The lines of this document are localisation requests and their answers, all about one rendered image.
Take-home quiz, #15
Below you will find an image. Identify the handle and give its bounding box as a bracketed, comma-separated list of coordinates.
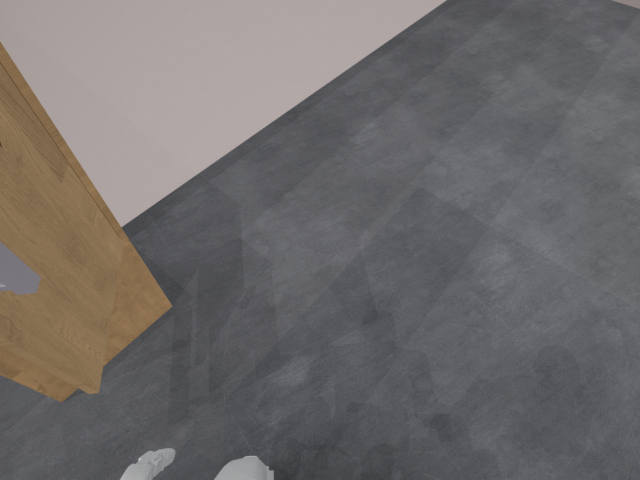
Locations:
[0, 242, 41, 295]

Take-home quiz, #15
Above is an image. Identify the robot left hand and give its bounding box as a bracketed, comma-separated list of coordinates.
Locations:
[120, 448, 175, 480]

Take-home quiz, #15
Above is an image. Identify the robot left thigh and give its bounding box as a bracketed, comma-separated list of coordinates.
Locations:
[214, 458, 274, 480]

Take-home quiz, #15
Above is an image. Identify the cupboard door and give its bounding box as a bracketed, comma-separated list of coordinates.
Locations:
[0, 64, 124, 394]

